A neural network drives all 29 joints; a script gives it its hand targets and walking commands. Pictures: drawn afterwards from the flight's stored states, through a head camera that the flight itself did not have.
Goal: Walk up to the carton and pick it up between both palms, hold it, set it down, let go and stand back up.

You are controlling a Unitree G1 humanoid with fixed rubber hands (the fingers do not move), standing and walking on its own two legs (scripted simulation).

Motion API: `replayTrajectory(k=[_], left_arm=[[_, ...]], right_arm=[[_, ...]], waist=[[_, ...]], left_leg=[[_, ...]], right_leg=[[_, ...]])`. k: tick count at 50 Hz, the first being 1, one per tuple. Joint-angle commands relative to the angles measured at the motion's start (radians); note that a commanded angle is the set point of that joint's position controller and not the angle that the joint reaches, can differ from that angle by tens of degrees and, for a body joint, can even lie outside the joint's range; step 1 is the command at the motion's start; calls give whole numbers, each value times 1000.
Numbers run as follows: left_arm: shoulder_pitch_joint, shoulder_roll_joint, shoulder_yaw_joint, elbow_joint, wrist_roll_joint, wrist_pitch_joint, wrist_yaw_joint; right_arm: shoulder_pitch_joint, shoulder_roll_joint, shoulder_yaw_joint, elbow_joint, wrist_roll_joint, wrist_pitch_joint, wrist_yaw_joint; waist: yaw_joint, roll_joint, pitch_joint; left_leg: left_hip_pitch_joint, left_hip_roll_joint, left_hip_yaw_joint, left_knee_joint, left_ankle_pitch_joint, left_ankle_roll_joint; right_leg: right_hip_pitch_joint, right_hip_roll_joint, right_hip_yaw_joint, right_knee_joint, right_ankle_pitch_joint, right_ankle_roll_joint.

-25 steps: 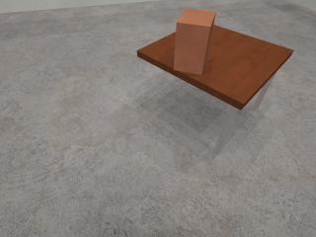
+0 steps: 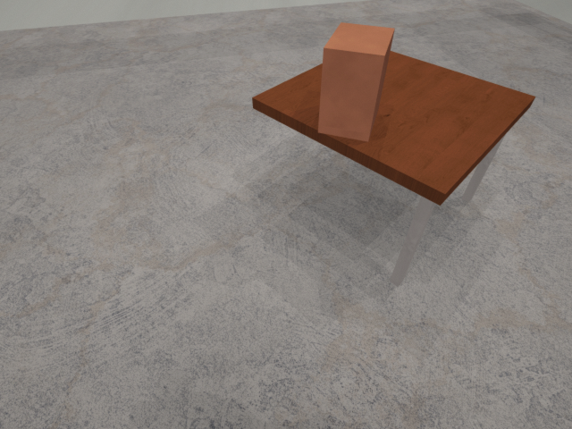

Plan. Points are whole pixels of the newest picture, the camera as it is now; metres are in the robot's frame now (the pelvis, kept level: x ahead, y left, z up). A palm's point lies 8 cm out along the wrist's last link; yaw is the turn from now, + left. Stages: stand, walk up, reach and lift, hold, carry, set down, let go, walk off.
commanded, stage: walk up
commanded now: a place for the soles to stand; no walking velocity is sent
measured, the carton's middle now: (354, 82) +1.17 -0.22 -0.07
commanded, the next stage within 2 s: none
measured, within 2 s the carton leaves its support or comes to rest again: neither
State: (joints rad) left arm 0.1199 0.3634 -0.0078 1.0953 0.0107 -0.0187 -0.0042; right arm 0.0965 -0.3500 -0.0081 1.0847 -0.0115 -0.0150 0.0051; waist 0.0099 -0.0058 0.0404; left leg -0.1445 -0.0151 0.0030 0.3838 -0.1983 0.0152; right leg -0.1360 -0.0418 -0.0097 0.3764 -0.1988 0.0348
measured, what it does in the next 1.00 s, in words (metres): walks ahead, turning right: left foot, then right foot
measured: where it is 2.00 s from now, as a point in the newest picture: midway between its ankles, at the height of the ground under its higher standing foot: (207, 390)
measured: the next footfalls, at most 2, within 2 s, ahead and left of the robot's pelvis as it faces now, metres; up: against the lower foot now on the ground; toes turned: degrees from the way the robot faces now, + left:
left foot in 0.32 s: +0.17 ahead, +0.23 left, +0.00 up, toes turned -8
right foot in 0.72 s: +0.26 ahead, +0.02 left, +0.00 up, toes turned -25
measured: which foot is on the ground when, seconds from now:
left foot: down 0.00-0.04, up 0.06-0.30, down 0.32-0.76, up 0.78-1.00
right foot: down 0.00-0.32, up 0.34-0.70, down 0.72-1.00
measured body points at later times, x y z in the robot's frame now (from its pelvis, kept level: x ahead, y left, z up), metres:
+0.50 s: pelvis +0.10 +0.15 -0.02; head +0.10 +0.14 +0.43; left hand +0.24 +0.49 -0.10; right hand +0.11 -0.18 -0.13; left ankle +0.13 +0.24 -0.75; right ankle +0.08 +0.03 -0.67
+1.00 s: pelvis +0.28 +0.23 -0.04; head +0.29 +0.20 +0.41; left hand +0.46 +0.53 -0.12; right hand +0.25 -0.13 -0.14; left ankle +0.43 +0.35 -0.71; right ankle +0.23 +0.04 -0.74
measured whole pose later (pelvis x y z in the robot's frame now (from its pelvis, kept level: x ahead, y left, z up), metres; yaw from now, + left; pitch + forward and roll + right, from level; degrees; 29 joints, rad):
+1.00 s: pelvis +0.28 +0.23 -0.04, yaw -25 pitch -4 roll -2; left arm 0.39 0.45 0.04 0.80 0.02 -0.10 0.07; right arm 0.21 -0.50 -0.10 0.70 -0.03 0.05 0.11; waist 0.00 0.09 0.11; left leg -0.58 0.15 -0.05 1.06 -0.39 0.01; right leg -0.35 -0.07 0.04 0.77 -0.37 0.03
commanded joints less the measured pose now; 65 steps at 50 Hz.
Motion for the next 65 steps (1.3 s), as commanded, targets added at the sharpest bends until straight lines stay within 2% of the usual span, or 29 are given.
replayTrajectory(k=[1,2,4,12,14,15,16,17,18,19,23,32,35,36,37,38,39,40,42,45,51,53,54,55,56,57,58,62,65], left_arm=[[223,367,125,-70,15,-38,18],[252,405,145,-77,19,-46,24],[177,395,155,-123,4,-70,44],[162,383,177,-234,24,-81,43],[86,390,179,-272,29,-69,47],[46,358,168,-300,32,-61,51],[83,254,139,-298,34,-57,59],[134,166,104,-313,14,-57,70],[191,236,107,-296,4,-49,82],[210,326,117,-285,14,-50,80],[297,342,137,-209,-8,-60,35],[163,256,106,-323,-7,-78,10],[315,270,127,-293,-10,-82,32],[452,300,148,-267,-13,-88,47],[539,347,167,-248,-7,-78,61],[529,397,172,-278,-5,-75,75],[437,442,186,-309,-18,-71,88],[361,427,183,-346,-25,-78,94],[324,381,163,-367,-25,-89,100],[226,399,157,-385,-1,-106,97],[201,424,157,-386,26,-108,94],[167,385,142,-380,35,-92,104],[179,303,116,-387,38,-83,109],[216,188,77,-395,12,-81,115],[244,285,92,-384,-5,-71,129],[256,357,99,-360,11,-73,130],[249,376,109,-323,8,-74,119],[313,317,118,-255,-2,-77,59],[247,266,113,-287,8,-46,31]], right_arm=[[-106,-304,-114,-219,-80,4,50],[-114,-290,-117,-240,-92,13,61],[-107,-245,-118,-273,-78,20,80],[-69,-269,-159,-364,-53,25,117],[32,-282,-176,-340,-48,21,116],[182,-301,-186,-310,-43,16,107],[344,-366,-212,-265,-56,10,90],[338,-430,-220,-295,-67,6,77],[138,-445,-218,-354,-43,7,70],[41,-474,-221,-361,-24,10,74],[44,-305,-156,-380,-37,-19,62],[167,-287,-144,-412,-35,-20,73],[149,-275,-132,-456,-28,-7,75],[136,-250,-122,-466,-30,-6,74],[163,-208,-112,-478,-29,-4,72],[160,-219,-108,-508,-29,6,66],[144,-324,-129,-501,-39,20,57],[112,-349,-134,-490,-39,26,55],[138,-316,-136,-457,-26,27,57],[222,-273,-130,-436,-19,50,86],[242,-262,-154,-421,-23,56,106],[373,-288,-175,-385,-38,53,97],[466,-338,-193,-361,-46,47,87],[447,-396,-191,-389,-51,34,79],[299,-465,-205,-426,-24,28,67],[186,-505,-214,-445,-2,29,60],[141,-465,-204,-449,-4,24,55],[185,-351,-152,-382,1,-37,26],[235,-368,-143,-369,0,-65,8]], waist=[[39,-14,28],[44,-87,95],[2,-25,109],[-23,-203,9],[-94,-233,-1],[-171,-135,-47],[-253,147,-126],[-229,394,-128],[-124,308,-64],[-65,288,-35],[-9,75,72],[-71,90,95],[36,-41,-31],[117,-97,-85],[146,-256,-106],[111,-283,-134],[82,-151,-138],[52,-21,-52],[-2,82,-2],[-67,-68,20],[-84,-178,27],[-184,-51,-33],[-235,154,-52],[-223,405,-25],[-148,353,-8],[-87,303,-6],[-62,200,45],[-16,90,53],[-25,72,35]], left_leg=[[-253,16,1,296,-440,25],[-393,11,-62,461,-401,26],[-583,79,-141,549,-250,19],[-304,81,-43,424,-220,1],[-93,60,-6,334,-168,10],[143,30,-1,216,-136,9],[355,99,-138,86,-269,13],[298,290,-447,-101,-535,27],[135,455,-675,-237,-748,99],[-19,477,-691,-288,-881,171],[-96,282,-276,-148,-479,149],[-17,306,-46,-84,8,187],[-160,228,77,237,364,92],[-288,159,138,477,389,45],[-516,59,120,684,-68,1],[-669,15,28,845,-372,-39],[-652,79,-143,939,-395,-32],[-662,114,-158,974,-389,-24],[-618,132,-119,913,-298,-22],[-425,158,-56,801,-223,-1],[-172,123,82,541,-108,4],[78,57,117,465,-201,22],[146,56,44,352,-261,33],[8,275,-327,45,-584,94],[-118,447,-632,-213,-785,186],[-167,502,-715,-236,-862,244],[-193,472,-652,-169,-805,235],[-183,337,-317,17,-316,166],[-107,393,-256,47,-58,198]], right_leg=[[-39,-206,458,-156,-556,-198],[-25,-289,627,-251,-661,-250],[78,-341,665,-216,-539,-311],[-135,-155,384,-42,-268,-214],[-314,-130,339,56,-215,-197],[-458,-63,258,222,-227,-170],[-616,77,143,565,-300,-110],[-733,176,132,840,-484,-84],[-737,76,120,932,-382,-74],[-642,-13,107,954,-328,-87],[-496,-55,82,787,-122,-49],[-382,-48,-47,348,-110,-81],[40,25,-78,206,-14,-115],[240,-1,-36,176,21,-133],[401,-134,222,143,23,-207],[421,-370,685,4,-78,-302],[298,-448,853,-5,-205,-397],[183,-448,795,0,-234,-425],[63,-330,506,53,12,-339],[-258,-228,289,81,1,-277],[-510,-150,211,137,-220,-211],[-669,-113,124,380,-309,-181],[-731,-10,64,628,-330,-139],[-801,122,19,917,-452,-96],[-767,68,94,1025,-376,-87],[-728,14,97,1073,-363,-93],[-719,-16,99,1059,-314,-75],[-566,-15,130,854,-186,-56],[-541,-10,140,758,-197,-60]])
